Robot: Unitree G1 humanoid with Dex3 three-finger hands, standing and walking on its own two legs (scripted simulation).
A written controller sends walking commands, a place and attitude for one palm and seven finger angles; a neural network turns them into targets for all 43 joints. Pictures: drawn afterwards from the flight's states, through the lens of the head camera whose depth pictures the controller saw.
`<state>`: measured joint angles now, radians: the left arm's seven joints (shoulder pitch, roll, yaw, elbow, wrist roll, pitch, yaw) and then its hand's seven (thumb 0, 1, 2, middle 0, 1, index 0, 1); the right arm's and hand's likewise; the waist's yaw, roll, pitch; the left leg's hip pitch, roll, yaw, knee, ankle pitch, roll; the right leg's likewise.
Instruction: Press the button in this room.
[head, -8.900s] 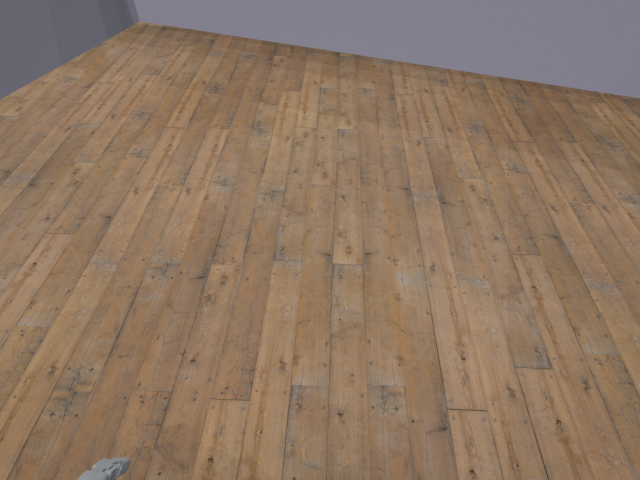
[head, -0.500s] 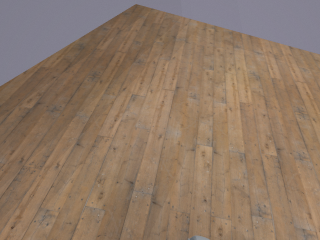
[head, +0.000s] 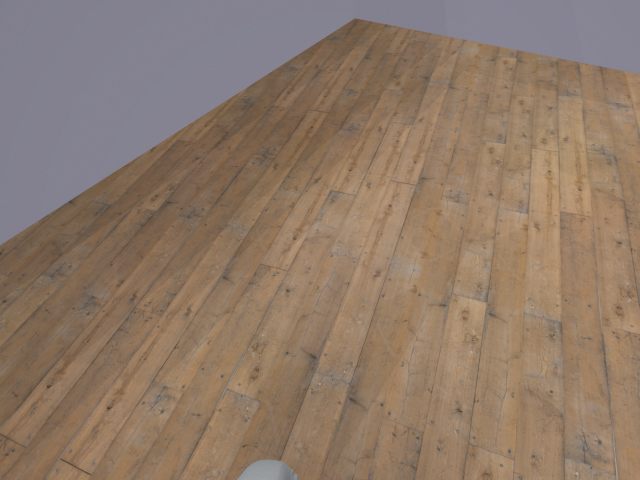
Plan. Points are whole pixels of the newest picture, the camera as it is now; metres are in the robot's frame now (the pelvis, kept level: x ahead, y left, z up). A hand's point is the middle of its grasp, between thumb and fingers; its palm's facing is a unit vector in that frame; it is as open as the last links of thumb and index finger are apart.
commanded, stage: turn or walk to find it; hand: left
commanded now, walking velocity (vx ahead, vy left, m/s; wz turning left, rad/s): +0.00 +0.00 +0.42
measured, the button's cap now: out of the picture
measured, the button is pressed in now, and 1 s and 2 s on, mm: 0 0 0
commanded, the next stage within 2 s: stand and wait in 0.82 s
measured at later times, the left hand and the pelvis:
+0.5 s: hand out of the picture -0.04 +0.27 -0.17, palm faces +0.27 -0.93 -0.24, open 7.4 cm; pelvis -0.04 +0.05 +0.00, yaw +12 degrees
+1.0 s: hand out of the picture -0.07 +0.18 -0.15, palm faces +0.43 -0.86 -0.27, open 7.3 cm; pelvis -0.05 -0.01 +0.00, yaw +25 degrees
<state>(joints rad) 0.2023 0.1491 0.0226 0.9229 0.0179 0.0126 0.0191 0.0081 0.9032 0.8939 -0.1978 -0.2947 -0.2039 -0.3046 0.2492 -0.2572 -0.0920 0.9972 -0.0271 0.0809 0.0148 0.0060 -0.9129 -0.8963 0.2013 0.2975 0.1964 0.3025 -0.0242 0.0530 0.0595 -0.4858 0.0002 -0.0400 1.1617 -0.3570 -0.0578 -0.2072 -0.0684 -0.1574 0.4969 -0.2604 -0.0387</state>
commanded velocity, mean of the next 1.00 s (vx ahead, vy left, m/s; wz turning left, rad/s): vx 0.00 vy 0.00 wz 0.34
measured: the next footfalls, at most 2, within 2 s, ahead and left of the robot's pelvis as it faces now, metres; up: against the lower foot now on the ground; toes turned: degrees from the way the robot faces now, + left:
left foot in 0.28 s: -0.02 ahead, +0.15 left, +0.00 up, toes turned +13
right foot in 0.74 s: +0.03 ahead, -0.08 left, +0.00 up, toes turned +15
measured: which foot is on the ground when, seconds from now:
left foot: up 0.00-0.26, down 0.28-0.74, up 0.76-1.00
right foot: down 0.00-0.28, up 0.30-0.72, down 0.74-1.00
